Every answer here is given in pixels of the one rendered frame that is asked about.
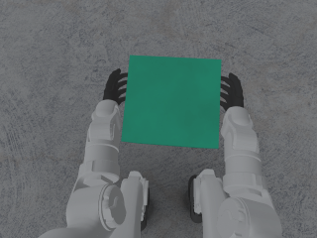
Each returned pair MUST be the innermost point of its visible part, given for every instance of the carton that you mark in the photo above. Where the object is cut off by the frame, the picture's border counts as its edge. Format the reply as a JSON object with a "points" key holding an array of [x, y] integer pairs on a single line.
{"points": [[173, 102]]}

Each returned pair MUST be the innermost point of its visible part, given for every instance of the robot right thigh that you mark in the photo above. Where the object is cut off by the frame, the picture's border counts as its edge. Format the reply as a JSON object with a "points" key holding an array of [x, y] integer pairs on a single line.
{"points": [[208, 193]]}

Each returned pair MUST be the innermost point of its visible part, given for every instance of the robot right hand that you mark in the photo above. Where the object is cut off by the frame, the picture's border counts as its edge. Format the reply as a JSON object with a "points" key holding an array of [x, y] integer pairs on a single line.
{"points": [[235, 92]]}

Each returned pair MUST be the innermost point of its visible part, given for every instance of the robot right forearm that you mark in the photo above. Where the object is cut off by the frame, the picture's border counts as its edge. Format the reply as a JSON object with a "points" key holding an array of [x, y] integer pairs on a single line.
{"points": [[243, 169]]}

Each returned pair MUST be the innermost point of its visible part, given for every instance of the robot right upper arm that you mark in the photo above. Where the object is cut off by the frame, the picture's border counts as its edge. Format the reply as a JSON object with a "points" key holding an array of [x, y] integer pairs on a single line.
{"points": [[244, 218]]}

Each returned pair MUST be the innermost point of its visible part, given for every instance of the right robot foot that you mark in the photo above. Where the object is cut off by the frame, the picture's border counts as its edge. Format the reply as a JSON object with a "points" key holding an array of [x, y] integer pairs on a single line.
{"points": [[195, 216]]}

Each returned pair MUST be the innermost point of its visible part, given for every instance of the robot left upper arm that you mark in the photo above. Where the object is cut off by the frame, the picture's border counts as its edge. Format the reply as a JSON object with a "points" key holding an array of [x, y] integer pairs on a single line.
{"points": [[92, 212]]}

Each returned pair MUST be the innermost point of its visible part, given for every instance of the robot left forearm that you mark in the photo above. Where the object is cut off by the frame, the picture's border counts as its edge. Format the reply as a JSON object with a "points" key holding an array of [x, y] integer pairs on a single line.
{"points": [[100, 164]]}

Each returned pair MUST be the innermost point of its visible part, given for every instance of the robot left hand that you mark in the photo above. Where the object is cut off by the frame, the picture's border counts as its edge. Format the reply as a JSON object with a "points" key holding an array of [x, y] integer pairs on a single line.
{"points": [[111, 91]]}

